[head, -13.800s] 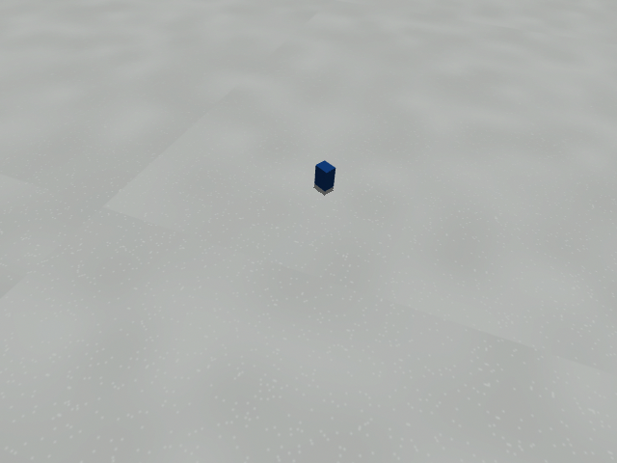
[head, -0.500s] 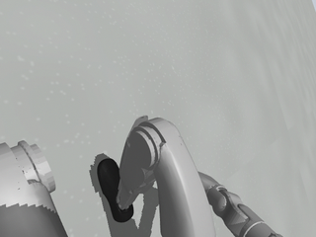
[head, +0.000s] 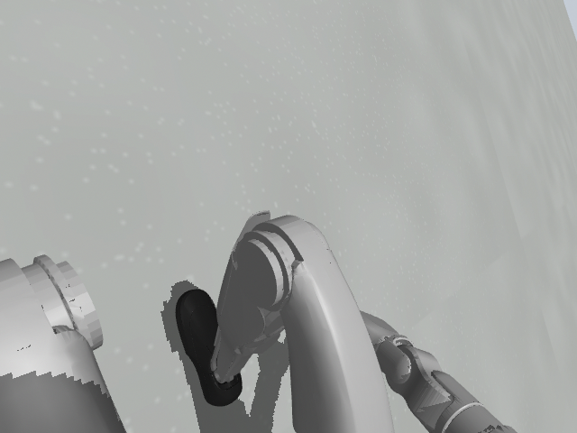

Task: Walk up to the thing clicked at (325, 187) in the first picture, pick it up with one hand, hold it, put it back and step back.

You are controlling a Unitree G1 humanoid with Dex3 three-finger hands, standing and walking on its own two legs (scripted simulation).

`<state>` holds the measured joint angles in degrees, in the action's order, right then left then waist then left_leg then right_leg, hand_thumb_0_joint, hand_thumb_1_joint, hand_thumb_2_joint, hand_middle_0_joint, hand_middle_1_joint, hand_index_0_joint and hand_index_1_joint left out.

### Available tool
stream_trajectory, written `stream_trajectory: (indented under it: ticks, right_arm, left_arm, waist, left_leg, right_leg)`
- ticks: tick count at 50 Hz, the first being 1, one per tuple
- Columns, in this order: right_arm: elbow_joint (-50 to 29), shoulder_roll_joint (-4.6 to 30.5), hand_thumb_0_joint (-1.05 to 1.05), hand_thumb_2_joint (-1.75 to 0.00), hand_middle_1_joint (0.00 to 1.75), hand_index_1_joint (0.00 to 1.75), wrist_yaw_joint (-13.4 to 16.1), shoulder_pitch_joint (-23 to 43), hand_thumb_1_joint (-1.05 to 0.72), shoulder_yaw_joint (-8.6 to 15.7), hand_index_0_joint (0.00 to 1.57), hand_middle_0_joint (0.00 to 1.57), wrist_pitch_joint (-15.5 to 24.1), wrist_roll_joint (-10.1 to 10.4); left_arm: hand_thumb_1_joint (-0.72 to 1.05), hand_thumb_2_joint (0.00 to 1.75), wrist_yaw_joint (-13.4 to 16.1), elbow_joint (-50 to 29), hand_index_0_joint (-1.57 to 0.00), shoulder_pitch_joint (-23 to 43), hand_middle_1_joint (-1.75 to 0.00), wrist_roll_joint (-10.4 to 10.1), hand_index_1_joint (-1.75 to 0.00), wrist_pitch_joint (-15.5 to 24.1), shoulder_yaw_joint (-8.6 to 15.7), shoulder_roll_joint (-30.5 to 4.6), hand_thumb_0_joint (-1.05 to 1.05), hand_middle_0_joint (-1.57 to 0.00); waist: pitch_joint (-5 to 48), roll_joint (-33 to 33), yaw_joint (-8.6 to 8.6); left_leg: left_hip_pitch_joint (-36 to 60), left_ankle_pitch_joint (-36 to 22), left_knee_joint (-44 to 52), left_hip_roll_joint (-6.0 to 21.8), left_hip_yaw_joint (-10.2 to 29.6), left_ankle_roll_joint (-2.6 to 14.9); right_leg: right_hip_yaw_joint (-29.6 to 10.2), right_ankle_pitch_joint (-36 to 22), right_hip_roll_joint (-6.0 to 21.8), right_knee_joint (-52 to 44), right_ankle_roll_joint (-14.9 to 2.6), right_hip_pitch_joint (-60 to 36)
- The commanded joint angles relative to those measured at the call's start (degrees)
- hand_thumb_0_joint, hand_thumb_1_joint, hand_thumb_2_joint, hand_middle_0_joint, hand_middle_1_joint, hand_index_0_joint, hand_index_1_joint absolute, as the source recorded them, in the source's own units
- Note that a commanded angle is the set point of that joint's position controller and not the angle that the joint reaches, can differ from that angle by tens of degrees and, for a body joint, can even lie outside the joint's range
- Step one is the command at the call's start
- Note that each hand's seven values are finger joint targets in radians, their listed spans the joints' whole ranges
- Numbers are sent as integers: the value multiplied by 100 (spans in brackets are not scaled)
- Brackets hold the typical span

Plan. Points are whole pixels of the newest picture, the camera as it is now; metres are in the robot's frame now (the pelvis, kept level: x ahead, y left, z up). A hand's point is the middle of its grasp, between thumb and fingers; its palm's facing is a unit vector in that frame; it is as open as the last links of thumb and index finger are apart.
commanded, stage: close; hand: left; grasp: from the side
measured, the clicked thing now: out of the picture +0.44 +0.33 -0.23
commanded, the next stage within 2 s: settle in 0.16 s
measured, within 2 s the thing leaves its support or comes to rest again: leaves its support in 0.66 s
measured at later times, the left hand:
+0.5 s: hand out of the picture +0.42 +0.34 -0.20, palm faces +0.51 -0.86 -0.01, open 11.4 cm
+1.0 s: hand out of the picture +0.40 +0.37 -0.10, palm faces +0.46 -0.89 +0.00, open 11.4 cm
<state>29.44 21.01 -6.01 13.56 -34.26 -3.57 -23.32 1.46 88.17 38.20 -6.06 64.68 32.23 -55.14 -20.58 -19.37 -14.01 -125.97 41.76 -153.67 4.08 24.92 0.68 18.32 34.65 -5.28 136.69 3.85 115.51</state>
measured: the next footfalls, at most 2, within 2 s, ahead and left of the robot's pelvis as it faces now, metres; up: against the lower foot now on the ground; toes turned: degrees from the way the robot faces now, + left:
none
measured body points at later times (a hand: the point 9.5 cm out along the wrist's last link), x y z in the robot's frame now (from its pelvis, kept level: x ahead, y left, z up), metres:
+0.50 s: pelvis +0.00 +0.00 +0.00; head +0.23 +0.22 +0.31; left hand +0.39 +0.38 -0.19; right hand +0.19 -0.23 -0.02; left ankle +0.08 +0.12 -0.25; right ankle +0.15 -0.11 -0.25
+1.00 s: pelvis +0.00 +0.00 +0.01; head +0.19 +0.20 +0.37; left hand +0.37 +0.41 -0.10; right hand +0.21 -0.23 -0.03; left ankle +0.08 +0.12 -0.25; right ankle +0.15 -0.11 -0.25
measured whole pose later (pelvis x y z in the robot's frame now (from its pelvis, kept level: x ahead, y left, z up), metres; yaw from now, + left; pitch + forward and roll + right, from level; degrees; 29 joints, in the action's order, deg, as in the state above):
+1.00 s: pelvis +0.00 +0.00 +0.01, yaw +3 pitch +15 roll -17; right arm 31.4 20.4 -6.4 5.2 -23.2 -3.8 -15.8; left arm -6.3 64.0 33.3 -8.7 49.2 29.2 -45.0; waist -11.0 -11.7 -10.2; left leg -128.0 40.4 -149.7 3.7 19.7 1.4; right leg 15.2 36.1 -3.1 136.1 2.8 117.6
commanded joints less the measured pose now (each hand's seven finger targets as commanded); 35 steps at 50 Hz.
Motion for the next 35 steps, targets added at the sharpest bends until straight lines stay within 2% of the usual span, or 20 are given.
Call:
stream_trajectory:
  ticks: [1,3,7,8,10,11,14,15,17,18,20,21,23,26,28,29,30,33,34,35]
  right_arm:
    - [-52,2172,0,-89,30,30,103,-72,-88,728,20,20,-99,-10]
    - [-59,2171,0,-89,30,30,103,-82,-88,699,20,20,-95,6]
    - [-32,2195,0,-90,30,30,119,-102,-89,733,20,20,-99,-14]
    - [-75,2169,0,-89,30,30,109,-67,-89,691,20,20,-99,-3]
    - [-37,2197,0,-89,30,30,129,-121,-88,727,20,20,-112,-6]
    - [-56,2180,0,-89,30,30,121,-116,-89,705,20,20,-116,-16]
    - [-78,2173,0,-91,30,30,128,-90,-92,710,20,20,-109,-6]
    - [-45,2179,0,-90,30,30,134,-106,-91,719,20,20,-112,-6]
    - [-71,2186,0,-90,30,30,122,-82,-91,715,20,20,-105,-7]
    - [-52,2186,0,-90,30,30,125,-121,-91,716,20,20,-106,-12]
    - [-87,2173,0,-90,30,30,122,-93,-91,711,20,20,-103,-4]
    - [-39,2194,0,-90,30,30,126,-169,-91,725,20,20,-109,9]
    - [-88,2184,0,-90,30,30,120,-113,-91,722,20,20,-92,34]
    - [-116,2223,0,-90,30,30,121,-167,-91,750,20,20,-77,68]
    - [-85,2243,0,-90,30,30,121,-248,-91,782,20,20,-85,90]
    - [-124,2225,0,-90,30,30,112,-241,-92,793,20,20,-90,115]
    - [-82,2226,0,-90,30,30,119,-319,-92,832,20,20,-83,112]
    - [-113,2190,0,-90,30,30,92,-368,-92,940,20,20,-67,147]
    - [-48,2196,0,-91,30,30,98,-422,-92,1017,20,20,-84,169]
    - [-43,2178,0,-91,30,30,91,-484,-92,1072,20,20,-79,184]
  left_arm:
    - [24,101,-15,-614,-101,936,-106,78,-106,329,-56,-831,0,-99]
    - [23,104,0,-677,-103,1001,-110,101,-109,335,-92,-911,0,-102]
    - [22,107,37,-586,-108,831,-114,53,-113,301,174,-1050,0,-106]
    - [20,106,25,-688,-109,1002,-115,40,-114,330,20,-923,0,-107]
    - [21,109,46,-562,-111,840,-117,76,-117,291,199,-1123,0,-109]
    - [21,111,51,-583,-112,919,-119,97,-119,285,78,-996,0,-111]
    - [16,117,54,-590,-112,955,-124,120,-126,260,70,-1015,0,-112]
    - [17,122,64,-578,-115,892,-127,127,-129,242,155,-1110,0,-115]
    - [16,124,39,-651,-118,1002,-131,121,-133,265,24,-984,0,-118]
    - [18,126,34,-623,-120,939,-133,95,-135,259,90,-1018,0,-119]
    - [21,127,-19,-778,-120,967,-134,77,-135,295,14,-948,0,-119]
    - [19,127,-31,-725,-121,900,-135,86,-137,282,119,-1124,0,-121]
    - [19,128,-98,-842,-122,932,-136,47,-137,296,38,-1007,0,-121]
    - [15,128,-153,-955,-124,1000,-137,-5,-139,277,104,-1053,0,-124]
    - [10,128,-164,-1217,-126,992,-139,-41,-140,264,273,-1255,0,-125]
    - [9,127,-194,-1323,-126,1017,-138,-63,-140,250,184,-1109,0,-125]
    - [8,128,-170,-1641,-126,1115,-139,-66,-141,240,374,-1348,0,-125]
    - [4,125,-205,-2019,-128,1187,-139,-69,-140,129,330,-1185,0,-127]
    - [3,127,-203,-2182,-128,1128,-140,-75,-142,71,487,-1339,0,-128]
    - [3,126,-249,-2361,-128,1179,-139,-85,-142,27,414,-1227,0,-127]
  waist:
    - [2972,3477,-795]
    - [2874,3538,-795]
    - [3007,3480,-733]
    - [2950,3497,-805]
    - [2969,3508,-747]
    - [2968,3586,-797]
    - [2926,3487,-806]
    - [2926,3499,-783]
    - [2906,3566,-836]
    - [3051,3529,-829]
    - [3050,3541,-803]
    - [3094,3631,-785]
    - [3017,3609,-783]
    - [3033,3676,-775]
    - [3208,3830,-699]
    - [3173,3869,-697]
    - [3328,3992,-639]
    - [3527,4121,-633]
    - [3563,4200,-553]
    - [3649,4320,-548]
  left_leg:
    - [2250,-816,2035,385,-436,-232]
    - [2206,-749,2071,389,-417,-226]
    - [2226,-822,2007,391,-461,-218]
    - [2168,-781,2025,385,-435,-221]
    - [2260,-823,2045,403,-431,-225]
    - [2307,-877,2071,405,-417,-248]
    - [2208,-852,2026,395,-444,-214]
    - [2223,-860,2045,400,-439,-213]
    - [2206,-844,2038,398,-436,-224]
    - [2274,-966,1978,399,-455,-215]
    - [2290,-973,1977,407,-447,-222]
    - [2309,-1025,1987,399,-465,-224]
    - [2270,-946,2010,405,-439,-223]
    - [2310,-902,2050,408,-443,-236]
    - [2445,-1017,2068,415,-457,-250]
    - [2465,-960,2120,412,-435,-268]
    - [2579,-1072,2104,419,-472,-267]
    - [2614,-1069,2126,378,-562,-274]
    - [2614,-1053,2132,376,-602,-272]
    - [2643,-1098,2136,359,-659,-278]
  right_leg:
    - [488,-850,-240,-881,-370,-1288]
    - [498,-793,-233,-862,-376,-1257]
    - [459,-856,-242,-884,-366,-1358]
    - [493,-822,-239,-872,-368,-1314]
    - [486,-828,-243,-869,-373,-1301]
    - [505,-861,-242,-855,-374,-1315]
    - [484,-865,-237,-883,-369,-1304]
    - [477,-853,-242,-875,-376,-1297]
    - [478,-866,-234,-849,-372,-1286]
    - [486,-970,-255,-862,-357,-1393]
    - [475,-971,-244,-844,-362,-1358]
    - [476,-992,-248,-822,-371,-1396]
    - [489,-941,-236,-813,-370,-1333]
    - [471,-912,-209,-804,-369,-1346]
    - [457,-973,-210,-781,-378,-1390]
    - [452,-914,-181,-767,-381,-1311]
    - [430,-982,-196,-764,-389,-1382]
    - [373,-1016,-180,-771,-400,-1435]
    - [334,-983,-170,-772,-410,-1317]
    - [293,-1032,-166,-784,-423,-1375]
